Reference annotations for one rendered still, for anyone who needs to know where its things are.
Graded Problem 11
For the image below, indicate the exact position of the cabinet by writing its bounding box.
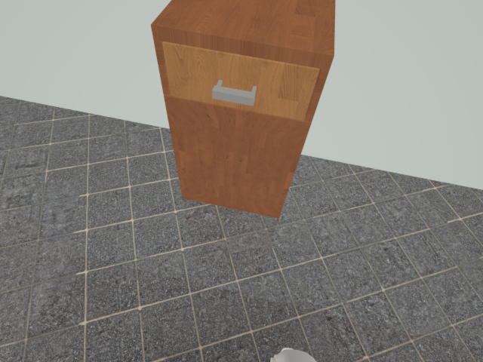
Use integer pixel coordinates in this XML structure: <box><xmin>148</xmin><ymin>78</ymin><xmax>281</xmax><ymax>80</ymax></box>
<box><xmin>151</xmin><ymin>0</ymin><xmax>335</xmax><ymax>219</ymax></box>

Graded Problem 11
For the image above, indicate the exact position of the drawer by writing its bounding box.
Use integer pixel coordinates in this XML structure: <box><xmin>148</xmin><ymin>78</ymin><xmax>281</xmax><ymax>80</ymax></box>
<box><xmin>162</xmin><ymin>41</ymin><xmax>320</xmax><ymax>121</ymax></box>

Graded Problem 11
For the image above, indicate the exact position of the handle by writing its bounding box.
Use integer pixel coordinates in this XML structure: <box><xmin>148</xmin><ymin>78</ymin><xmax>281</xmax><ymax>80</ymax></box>
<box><xmin>212</xmin><ymin>80</ymin><xmax>257</xmax><ymax>106</ymax></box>

